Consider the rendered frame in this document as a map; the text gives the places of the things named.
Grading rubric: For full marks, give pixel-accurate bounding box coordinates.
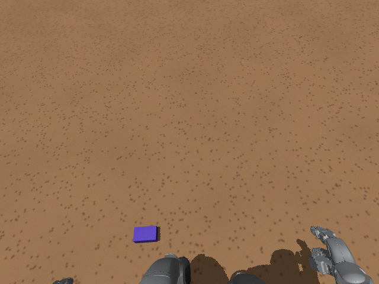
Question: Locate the left robot foot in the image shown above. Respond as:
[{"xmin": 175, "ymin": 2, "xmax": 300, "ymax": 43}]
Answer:
[{"xmin": 179, "ymin": 257, "xmax": 191, "ymax": 284}]

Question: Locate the right robot hand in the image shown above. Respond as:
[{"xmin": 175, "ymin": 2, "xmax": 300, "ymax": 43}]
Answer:
[{"xmin": 308, "ymin": 226, "xmax": 356, "ymax": 277}]

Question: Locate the right robot arm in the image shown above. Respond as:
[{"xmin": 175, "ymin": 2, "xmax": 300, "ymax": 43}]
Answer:
[{"xmin": 333, "ymin": 262, "xmax": 374, "ymax": 284}]

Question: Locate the small box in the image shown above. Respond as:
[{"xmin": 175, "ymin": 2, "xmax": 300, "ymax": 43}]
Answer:
[{"xmin": 133, "ymin": 226, "xmax": 158, "ymax": 243}]

